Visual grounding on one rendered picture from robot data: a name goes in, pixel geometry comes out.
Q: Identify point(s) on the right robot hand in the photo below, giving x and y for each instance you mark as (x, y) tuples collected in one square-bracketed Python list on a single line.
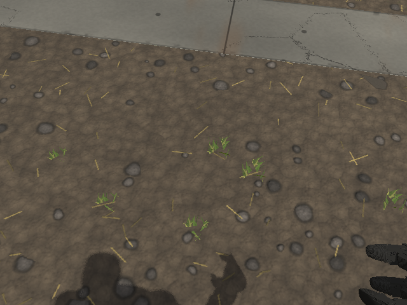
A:
[(397, 287)]

